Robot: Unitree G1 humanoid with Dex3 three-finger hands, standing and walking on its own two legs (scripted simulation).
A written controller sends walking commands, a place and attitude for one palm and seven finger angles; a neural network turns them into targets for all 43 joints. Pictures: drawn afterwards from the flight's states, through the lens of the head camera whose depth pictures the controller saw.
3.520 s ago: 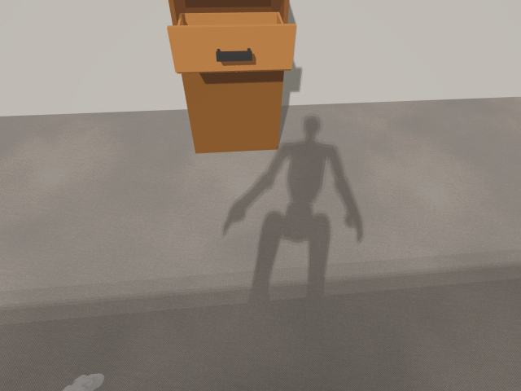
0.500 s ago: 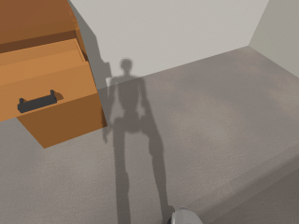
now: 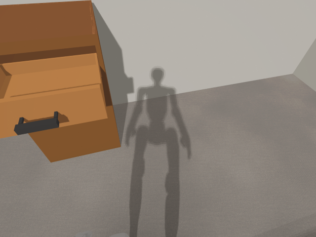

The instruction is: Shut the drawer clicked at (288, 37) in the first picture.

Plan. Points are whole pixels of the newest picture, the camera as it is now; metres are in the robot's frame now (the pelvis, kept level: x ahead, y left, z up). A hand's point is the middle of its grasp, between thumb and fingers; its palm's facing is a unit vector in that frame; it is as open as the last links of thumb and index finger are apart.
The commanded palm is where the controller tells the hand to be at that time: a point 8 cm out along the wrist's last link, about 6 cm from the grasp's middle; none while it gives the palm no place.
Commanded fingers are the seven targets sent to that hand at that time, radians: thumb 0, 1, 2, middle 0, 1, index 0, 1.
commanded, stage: turn to face it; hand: left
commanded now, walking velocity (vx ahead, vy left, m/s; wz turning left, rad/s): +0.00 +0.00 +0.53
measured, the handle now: (38, 121) +0.47 +0.43 -0.03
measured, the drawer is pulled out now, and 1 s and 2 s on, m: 0.30 0.30 0.30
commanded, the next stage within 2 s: take the last steps up to it in 0.48 s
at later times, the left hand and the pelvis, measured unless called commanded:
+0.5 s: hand out of the picture +0.02 +0.20 -0.16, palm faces +0.27 -0.91 -0.31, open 7.3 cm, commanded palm none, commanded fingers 0.00 0.90 0.90 -0.20 -0.30 -0.20 -0.30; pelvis +0.02 -0.02 -0.01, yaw +13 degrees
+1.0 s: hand out of the picture -0.08 +0.22 -0.17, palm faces +0.39 -0.90 -0.19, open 7.4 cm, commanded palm none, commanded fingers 0.00 0.90 0.90 -0.20 -0.30 -0.20 -0.30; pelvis +0.01 +0.04 +0.01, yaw +19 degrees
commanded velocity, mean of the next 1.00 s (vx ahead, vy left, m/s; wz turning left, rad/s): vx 0.13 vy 0.03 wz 0.22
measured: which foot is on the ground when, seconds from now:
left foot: up 0.00-0.08, down 0.10-0.44, up 0.46-0.84, down 0.86-1.00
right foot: down 0.00-0.10, up 0.12-0.42, down 0.44-0.86, up 0.88-1.00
